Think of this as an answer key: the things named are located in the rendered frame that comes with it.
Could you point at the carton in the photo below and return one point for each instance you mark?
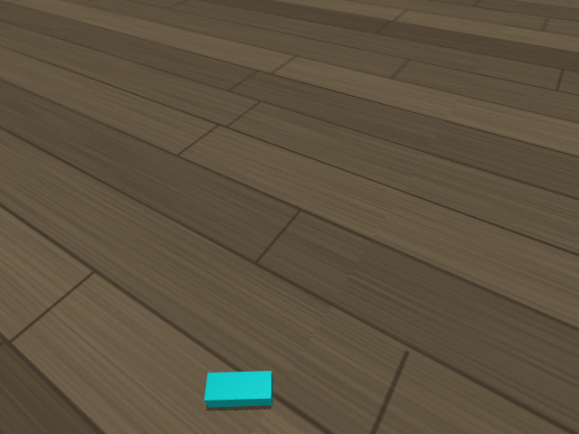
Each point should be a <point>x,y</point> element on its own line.
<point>236,389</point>

